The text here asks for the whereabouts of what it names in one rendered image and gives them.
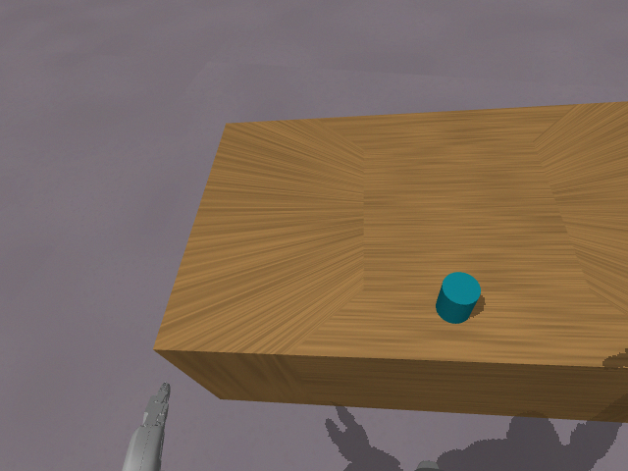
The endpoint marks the left robot hand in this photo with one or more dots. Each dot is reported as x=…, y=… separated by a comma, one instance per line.
x=146, y=445

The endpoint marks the can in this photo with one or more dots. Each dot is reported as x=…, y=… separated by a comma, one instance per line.
x=457, y=298

